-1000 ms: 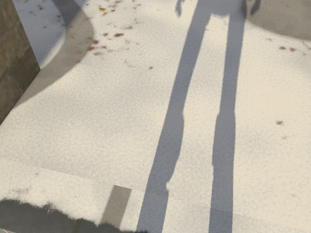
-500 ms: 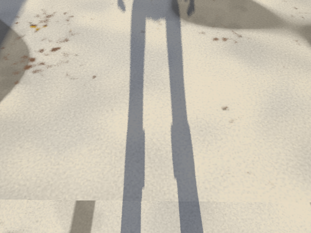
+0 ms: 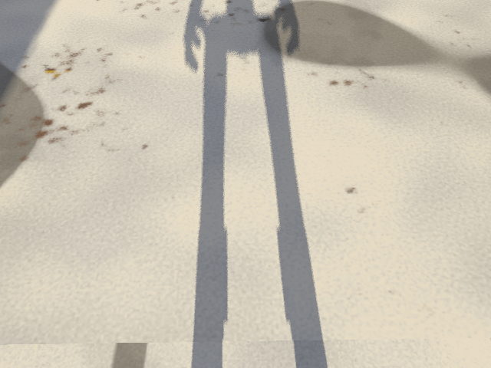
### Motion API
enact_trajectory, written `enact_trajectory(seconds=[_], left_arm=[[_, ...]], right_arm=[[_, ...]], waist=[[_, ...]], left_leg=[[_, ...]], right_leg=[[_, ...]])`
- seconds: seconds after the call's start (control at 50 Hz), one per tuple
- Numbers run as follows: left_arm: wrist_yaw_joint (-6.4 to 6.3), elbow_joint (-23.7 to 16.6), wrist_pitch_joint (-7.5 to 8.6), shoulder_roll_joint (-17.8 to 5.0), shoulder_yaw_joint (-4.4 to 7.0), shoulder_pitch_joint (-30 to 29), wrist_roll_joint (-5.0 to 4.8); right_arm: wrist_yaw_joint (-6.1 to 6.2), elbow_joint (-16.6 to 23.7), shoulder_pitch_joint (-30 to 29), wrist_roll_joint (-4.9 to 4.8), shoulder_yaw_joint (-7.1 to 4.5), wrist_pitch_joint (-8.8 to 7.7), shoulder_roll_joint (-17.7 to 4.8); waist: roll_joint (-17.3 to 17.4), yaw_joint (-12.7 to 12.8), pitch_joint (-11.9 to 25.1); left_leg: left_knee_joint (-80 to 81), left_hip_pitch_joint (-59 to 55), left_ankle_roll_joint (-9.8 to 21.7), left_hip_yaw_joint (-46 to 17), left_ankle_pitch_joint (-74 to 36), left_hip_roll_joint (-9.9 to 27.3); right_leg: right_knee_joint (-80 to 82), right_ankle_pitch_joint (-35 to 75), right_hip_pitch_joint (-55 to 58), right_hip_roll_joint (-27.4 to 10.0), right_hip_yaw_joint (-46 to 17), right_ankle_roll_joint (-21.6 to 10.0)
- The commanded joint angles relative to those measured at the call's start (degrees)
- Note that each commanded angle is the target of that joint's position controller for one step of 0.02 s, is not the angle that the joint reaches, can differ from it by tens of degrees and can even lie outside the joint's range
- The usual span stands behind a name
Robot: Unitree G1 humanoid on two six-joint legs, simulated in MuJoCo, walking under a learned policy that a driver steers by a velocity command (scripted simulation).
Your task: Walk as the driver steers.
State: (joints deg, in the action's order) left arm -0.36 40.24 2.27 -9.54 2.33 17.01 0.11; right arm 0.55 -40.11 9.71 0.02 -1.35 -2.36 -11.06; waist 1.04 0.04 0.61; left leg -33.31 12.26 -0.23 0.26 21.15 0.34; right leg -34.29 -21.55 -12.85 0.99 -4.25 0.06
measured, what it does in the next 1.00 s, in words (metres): lifts its left foot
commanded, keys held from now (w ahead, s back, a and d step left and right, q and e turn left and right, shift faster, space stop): no key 0.56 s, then w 0.44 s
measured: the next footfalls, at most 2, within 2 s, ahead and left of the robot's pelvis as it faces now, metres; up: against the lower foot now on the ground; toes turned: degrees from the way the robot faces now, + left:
left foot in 1.22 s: +0.15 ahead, +0.15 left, +0.00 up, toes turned +3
right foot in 1.62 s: +0.41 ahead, -0.02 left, +0.17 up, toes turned -5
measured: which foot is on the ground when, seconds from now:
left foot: down 0.00-0.90, up 0.92-1.00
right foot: down 0.00-1.00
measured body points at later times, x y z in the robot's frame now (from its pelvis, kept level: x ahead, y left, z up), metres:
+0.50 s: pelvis +0.00 +0.00 +0.01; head +0.01 +0.00 +0.46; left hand +0.13 +0.23 -0.11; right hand +0.12 -0.24 -0.12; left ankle -0.04 +0.13 -0.73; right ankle -0.03 -0.13 -0.73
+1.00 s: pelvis +0.04 +0.00 +0.00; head +0.04 +0.00 +0.45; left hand +0.04 +0.24 -0.14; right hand +0.11 -0.25 -0.14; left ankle -0.03 +0.11 -0.67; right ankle -0.04 -0.13 -0.73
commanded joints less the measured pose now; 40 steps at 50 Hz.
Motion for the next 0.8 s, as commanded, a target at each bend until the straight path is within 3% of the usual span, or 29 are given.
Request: enact_trajectory(seconds=[0.02,0.06,0.1,0.24,0.56,0.62,0.72,0.8], left_arm=[[0.09,-6.0,1.35,-5.1,0.82,-4.9,0.09],[-0.18,-5.1,0.89,-6.4,1.25,-2.9,0.13],[-0.34,-4.5,0.14,-6.3,1.21,-2.4,0.18],[-0.40,-3.5,-1.58,-5.3,1.33,-4.8,0.26],[-1.45,3.9,-2.40,-5.7,1.93,-5.0,0.29],[-1.92,5.9,-2.72,-4.7,1.48,-5.0,0.30],[-2.31,8.0,-1.46,-4.4,1.23,-3.5,-0.49],[-1.60,9.5,0.85,-3.9,0.97,-1.4,-0.92]], right_arm=[[-0.02,4.5,-2.7,0.52,-0.87,-1.36,-3.5],[-0.40,3.8,-2.1,-0.13,-1.25,-0.99,-4.8],[-0.74,3.0,-1.6,-0.47,-1.30,-0.56,-4.9],[-0.74,0.3,-1.7,-0.16,-1.64,0.52,-5.4],[-0.02,-9.7,0.2,-0.01,-1.74,0.30,-5.7],[0.45,-11.8,0.5,0.13,-1.20,0.63,-4.5],[1.34,-13.3,1.6,-0.77,-1.42,0.20,-5.8],[1.35,-13.6,3.3,-1.36,-1.76,-1.01,-7.2]], waist=[[-5.2,-1.3,2.7],[-1.6,-0.3,6.1],[-1.4,-0.2,7.4],[-0.6,-0.1,3.7],[-1.2,-0.5,-0.5],[-1.1,-0.6,-1.2],[1.6,-0.6,-6.2],[3.5,-0.6,-8.2]], left_leg=[[0.7,-1.6,0.6,-0.1,-20.5,0.9],[0.4,-3.6,0.3,-0.3,-29.9,1.3],[0.6,-4.7,0.2,-0.4,-31.8,1.7],[3.8,-4.8,-0.1,-0.7,-27.7,2.4],[8.2,-3.8,-0.3,-1.0,-19.1,2.4],[9.9,-2.9,-0.1,-0.1,-8.4,1.1],[11.6,1.4,3.8,-3.3,9.5,1.8],[13.3,1.4,7.7,-9.1,8.3,5.3]], right_leg=[[7.0,33.9,1.8,-4.6,-6.7,-6.0],[4.2,44.1,5.8,-3.1,-3.5,-4.0],[3.9,45.9,7.6,-2.8,-2.9,-3.3],[6.2,36.2,6.4,-2.3,-2.2,-2.6],[9.2,23.1,4.8,-2.0,-1.5,-0.7],[10.5,12.7,4.0,-0.6,-0.2,-0.7],[6.9,-3.6,-2.4,1.8,2.1,-2.4],[3.2,-0.4,-5.0,1.7,2.8,-3.5]])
